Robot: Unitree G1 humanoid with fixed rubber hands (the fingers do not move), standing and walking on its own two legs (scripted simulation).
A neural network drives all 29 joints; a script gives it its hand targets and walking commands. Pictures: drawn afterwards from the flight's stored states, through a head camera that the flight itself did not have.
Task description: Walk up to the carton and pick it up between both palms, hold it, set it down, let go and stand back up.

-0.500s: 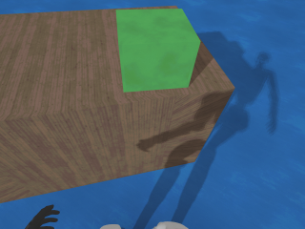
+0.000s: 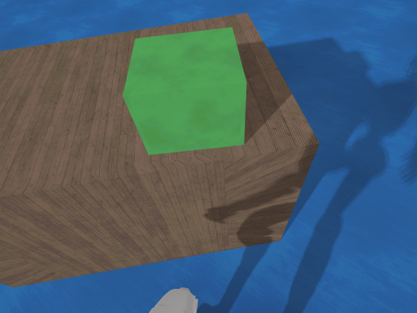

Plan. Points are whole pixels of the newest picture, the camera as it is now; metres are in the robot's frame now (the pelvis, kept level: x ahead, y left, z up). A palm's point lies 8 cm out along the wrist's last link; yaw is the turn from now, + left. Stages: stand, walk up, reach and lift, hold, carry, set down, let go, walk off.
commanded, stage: walk up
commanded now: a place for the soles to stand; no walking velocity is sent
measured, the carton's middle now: (189, 91) +0.61 +0.06 +0.05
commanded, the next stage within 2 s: none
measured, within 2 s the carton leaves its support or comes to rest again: neither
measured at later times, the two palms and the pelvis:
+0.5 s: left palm out of the picture +0.04 +0.41 -0.12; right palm out of the picture +0.10 -0.23 -0.10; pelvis +0.01 +0.09 -0.02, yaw +5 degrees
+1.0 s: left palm out of the picture -0.01 +0.44 -0.11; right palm out of the picture +0.05 -0.20 -0.10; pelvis -0.05 +0.12 -0.02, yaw +9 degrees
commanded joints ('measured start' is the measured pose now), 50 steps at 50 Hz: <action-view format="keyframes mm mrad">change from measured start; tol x32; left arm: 1 61 244 124 -74 4 -7 43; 35 360 293 134 82 16 77 39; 38 -242 319 143 -116 27 37 65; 50 -12 123 77 -165 46 90 -28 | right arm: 1 -61 -103 -73 -97 -1 2 12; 35 -203 -98 -104 -239 -10 41 16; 50 196 -264 -154 -58 -17 -74 -28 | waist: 1 62 -254 -29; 10 -49 -246 -95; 13 -69 228 -177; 46 33 -370 -114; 50 -55 126 -52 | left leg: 1 -218 18 50 -148 51 3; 9 2 91 115 -391 102 68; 13 472 233 -279 -581 691 216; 17 5 259 -287 -767 -198 214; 33 112 107 -186 -856 -163 -100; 37 -68 -18 -113 302 -149 -69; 41 108 -43 -26 363 3 -35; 48 327 23 155 -774 -78 -14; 50 537 233 -381 -752 -290 33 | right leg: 1 293 -195 58 -82 814 -27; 11 28 -161 -49 231 655 -60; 14 -305 71 29 640 -352 -15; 27 -259 33 -2 337 -122 -12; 35 144 -120 168 -389 -117 -151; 38 -417 -425 443 -456 -173 -234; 47 84 -124 95 -23 -225 -154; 50 -590 67 54 546 -272 -39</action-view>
